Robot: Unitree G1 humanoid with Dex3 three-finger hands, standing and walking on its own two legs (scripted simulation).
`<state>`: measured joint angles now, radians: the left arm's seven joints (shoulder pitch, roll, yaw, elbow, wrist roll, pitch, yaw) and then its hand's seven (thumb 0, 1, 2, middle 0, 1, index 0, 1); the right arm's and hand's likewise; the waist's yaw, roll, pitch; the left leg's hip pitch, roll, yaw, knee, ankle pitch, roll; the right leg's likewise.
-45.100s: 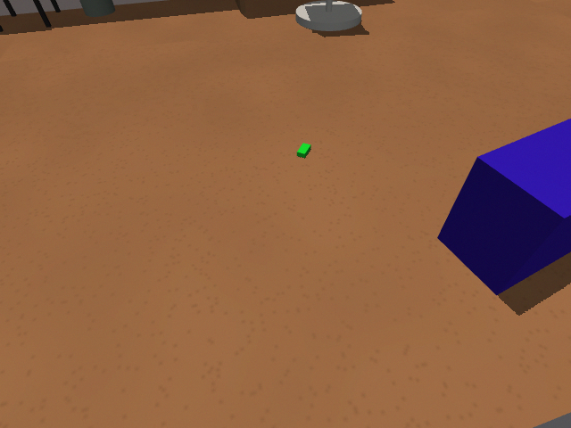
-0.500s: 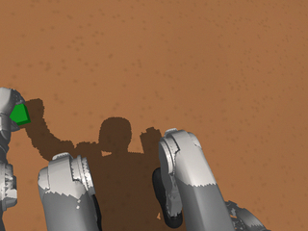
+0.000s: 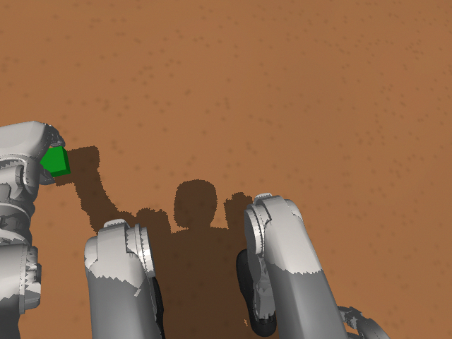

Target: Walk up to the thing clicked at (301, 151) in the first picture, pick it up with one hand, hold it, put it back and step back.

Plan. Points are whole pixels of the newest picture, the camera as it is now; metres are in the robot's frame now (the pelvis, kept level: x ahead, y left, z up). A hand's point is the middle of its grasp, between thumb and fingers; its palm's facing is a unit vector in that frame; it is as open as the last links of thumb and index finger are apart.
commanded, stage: lift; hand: left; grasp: from above
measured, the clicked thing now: (39, 165) +0.46 +0.31 -0.18
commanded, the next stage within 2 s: hold in 1.48 s
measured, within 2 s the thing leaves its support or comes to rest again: neither
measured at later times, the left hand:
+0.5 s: hand out of the picture +0.39 +0.30 +0.01, palm faces -0.43 -0.12 -0.90, open 7.7 cm
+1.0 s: hand out of the picture +0.34 +0.28 +0.22, palm faces -0.43 -0.14 -0.89, open 7.7 cm
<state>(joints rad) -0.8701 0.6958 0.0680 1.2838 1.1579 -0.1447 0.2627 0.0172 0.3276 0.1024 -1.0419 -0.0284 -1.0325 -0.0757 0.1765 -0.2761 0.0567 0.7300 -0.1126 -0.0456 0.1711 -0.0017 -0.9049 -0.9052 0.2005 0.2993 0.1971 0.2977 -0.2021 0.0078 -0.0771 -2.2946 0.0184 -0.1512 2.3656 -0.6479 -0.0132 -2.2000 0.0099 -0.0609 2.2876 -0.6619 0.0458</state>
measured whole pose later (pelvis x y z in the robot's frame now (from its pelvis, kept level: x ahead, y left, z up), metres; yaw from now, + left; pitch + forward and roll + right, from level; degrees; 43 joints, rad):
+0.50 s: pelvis +0.00 +0.00 +0.11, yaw +3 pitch +32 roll -6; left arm -0.56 0.59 -0.02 0.81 1.03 -0.06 0.08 0.02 0.35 0.11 -0.98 -0.15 -0.98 -0.15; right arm 0.15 -0.27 -0.02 0.66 -0.01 0.02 0.07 0.00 -0.90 -0.90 0.20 0.30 0.20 0.30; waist -0.10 0.04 -0.18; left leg -1.95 0.03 -0.10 2.01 -0.63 0.00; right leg -1.87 -0.01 -0.04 1.95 -0.64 0.04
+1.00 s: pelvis +0.03 +0.00 +0.29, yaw +6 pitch +19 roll -3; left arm -0.33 0.46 -0.13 0.69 0.98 0.04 0.07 0.02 0.35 0.11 -0.97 -0.16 -0.97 -0.16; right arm 0.20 -0.23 -0.01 0.70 0.04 -0.02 -0.04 0.00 -0.90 -0.90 0.20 0.30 0.20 0.30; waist -0.07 0.04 -0.16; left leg -1.20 0.05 -0.03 1.37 -0.52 -0.01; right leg -1.15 -0.01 -0.01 1.33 -0.52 0.03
